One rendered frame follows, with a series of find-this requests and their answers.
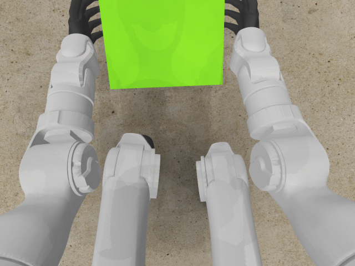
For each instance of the right robot hand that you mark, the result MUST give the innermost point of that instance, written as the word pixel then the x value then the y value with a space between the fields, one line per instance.
pixel 246 17

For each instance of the robot left upper arm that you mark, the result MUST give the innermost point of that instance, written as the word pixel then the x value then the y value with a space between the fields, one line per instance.
pixel 55 179

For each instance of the carton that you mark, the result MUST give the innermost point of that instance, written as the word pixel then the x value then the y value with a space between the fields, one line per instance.
pixel 163 43

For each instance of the right robot forearm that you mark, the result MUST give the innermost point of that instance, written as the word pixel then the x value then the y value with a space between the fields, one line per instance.
pixel 263 89

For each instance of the robot right shin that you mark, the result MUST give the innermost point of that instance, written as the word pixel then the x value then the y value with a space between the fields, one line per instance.
pixel 239 163

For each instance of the left robot forearm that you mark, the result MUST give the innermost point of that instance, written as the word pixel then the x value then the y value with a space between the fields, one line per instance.
pixel 71 93

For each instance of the left robot hand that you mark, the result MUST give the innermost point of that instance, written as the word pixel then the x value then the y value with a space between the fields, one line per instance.
pixel 79 19

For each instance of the left robot foot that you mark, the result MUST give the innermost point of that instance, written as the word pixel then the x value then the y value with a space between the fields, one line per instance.
pixel 149 140

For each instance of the robot right upper arm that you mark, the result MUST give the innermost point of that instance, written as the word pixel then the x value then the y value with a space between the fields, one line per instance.
pixel 294 171

